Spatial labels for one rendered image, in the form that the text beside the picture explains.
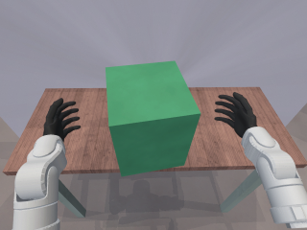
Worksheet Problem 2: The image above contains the table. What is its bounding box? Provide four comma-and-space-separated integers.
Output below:
3, 86, 307, 218

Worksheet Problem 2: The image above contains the right robot hand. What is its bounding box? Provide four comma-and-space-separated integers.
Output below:
214, 92, 257, 138

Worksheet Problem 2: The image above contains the right robot forearm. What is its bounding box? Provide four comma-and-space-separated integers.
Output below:
241, 126, 307, 229

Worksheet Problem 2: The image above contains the left robot hand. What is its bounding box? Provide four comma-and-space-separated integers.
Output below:
42, 98, 81, 143

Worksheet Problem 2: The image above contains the carton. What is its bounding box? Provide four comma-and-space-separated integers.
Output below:
106, 60, 201, 177

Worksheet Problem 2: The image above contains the left robot forearm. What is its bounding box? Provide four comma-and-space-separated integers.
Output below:
12, 134, 67, 230

